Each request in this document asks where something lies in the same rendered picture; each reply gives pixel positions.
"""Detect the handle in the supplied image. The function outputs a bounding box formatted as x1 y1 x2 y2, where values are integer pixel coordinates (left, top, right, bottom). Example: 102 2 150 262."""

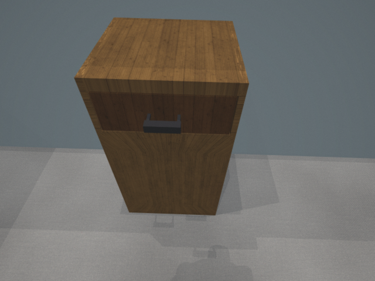
143 114 181 134

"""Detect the drawer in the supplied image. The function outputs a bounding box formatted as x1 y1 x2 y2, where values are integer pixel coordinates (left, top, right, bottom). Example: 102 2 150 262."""
88 91 237 134

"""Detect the cabinet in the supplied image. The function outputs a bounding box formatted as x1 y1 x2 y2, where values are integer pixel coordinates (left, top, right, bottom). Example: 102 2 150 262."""
74 18 249 215

